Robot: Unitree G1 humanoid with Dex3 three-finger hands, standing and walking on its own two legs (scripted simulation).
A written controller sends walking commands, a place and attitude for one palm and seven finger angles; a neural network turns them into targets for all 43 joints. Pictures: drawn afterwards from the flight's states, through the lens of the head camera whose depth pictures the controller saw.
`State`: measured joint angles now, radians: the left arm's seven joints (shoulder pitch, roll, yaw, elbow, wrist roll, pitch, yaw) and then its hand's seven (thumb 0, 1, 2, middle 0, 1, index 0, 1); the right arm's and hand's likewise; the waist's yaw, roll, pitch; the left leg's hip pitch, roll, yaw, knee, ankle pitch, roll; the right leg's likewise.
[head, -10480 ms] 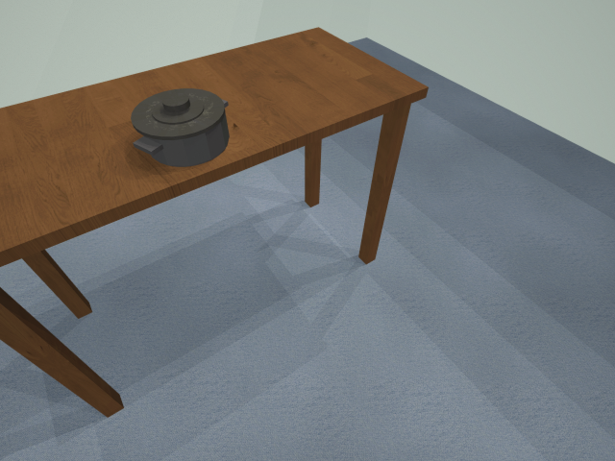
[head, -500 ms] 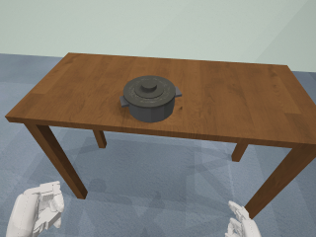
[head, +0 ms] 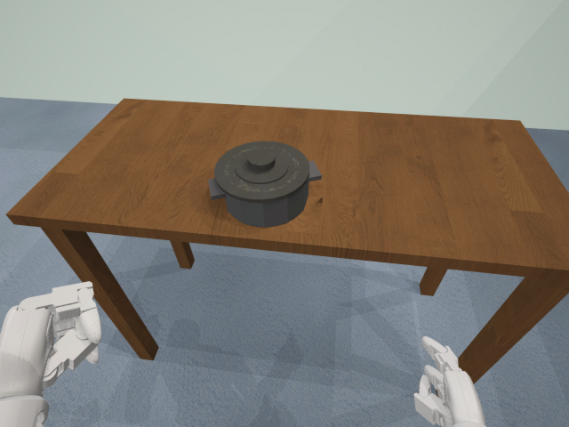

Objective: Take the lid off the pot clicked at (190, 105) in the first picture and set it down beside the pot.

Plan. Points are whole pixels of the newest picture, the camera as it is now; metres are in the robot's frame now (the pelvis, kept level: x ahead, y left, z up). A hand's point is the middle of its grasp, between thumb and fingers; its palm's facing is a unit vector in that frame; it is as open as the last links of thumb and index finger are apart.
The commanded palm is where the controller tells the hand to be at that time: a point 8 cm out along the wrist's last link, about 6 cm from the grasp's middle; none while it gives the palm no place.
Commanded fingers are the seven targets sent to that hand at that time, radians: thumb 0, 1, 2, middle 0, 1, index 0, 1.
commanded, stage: raise the hand higher, near the body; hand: left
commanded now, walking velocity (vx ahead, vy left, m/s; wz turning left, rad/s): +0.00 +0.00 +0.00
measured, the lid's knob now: (261, 160) +0.55 +0.14 +0.09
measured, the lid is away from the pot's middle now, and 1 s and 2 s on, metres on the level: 0.00 0.00 0.00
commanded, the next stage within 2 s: reach forward and open the fingers in 0.10 s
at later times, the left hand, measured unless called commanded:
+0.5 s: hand (80, 298) +0.20 +0.27 +0.13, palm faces +0.20 -0.14 -0.97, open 2.9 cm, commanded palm +0.17 +0.26 +0.18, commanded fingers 0.00 0.38 1.24 -1.15 -0.93 -1.15 -0.93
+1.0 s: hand (104, 274) +0.23 +0.26 +0.14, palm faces -0.10 -0.06 -0.99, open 7.6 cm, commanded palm +0.21 +0.25 +0.20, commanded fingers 0.00 -0.38 1.70 -0.88 -0.08 -0.88 -0.08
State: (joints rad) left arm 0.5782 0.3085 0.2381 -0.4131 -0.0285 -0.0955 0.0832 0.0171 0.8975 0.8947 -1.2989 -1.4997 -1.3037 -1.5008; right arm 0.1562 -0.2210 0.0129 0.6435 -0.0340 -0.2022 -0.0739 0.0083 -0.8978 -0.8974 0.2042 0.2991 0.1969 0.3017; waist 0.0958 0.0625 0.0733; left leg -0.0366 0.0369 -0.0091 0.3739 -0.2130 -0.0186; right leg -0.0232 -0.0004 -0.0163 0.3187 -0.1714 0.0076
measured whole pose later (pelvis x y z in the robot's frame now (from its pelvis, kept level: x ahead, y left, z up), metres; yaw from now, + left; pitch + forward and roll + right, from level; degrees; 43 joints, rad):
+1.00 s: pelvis -0.02 +0.00 +0.00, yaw +1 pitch -6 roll +0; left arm 0.01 0.64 0.02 -0.18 0.77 0.12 -0.30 0.00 -0.12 1.55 -0.99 -0.38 -1.00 -0.39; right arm 0.08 -0.29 0.05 0.64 0.00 0.06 -0.05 0.01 -0.90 -0.90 0.20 0.30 0.20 0.30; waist 0.09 0.12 0.04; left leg -0.10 0.01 -0.02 0.36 -0.16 -0.02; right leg -0.12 -0.02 -0.02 0.38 -0.16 0.00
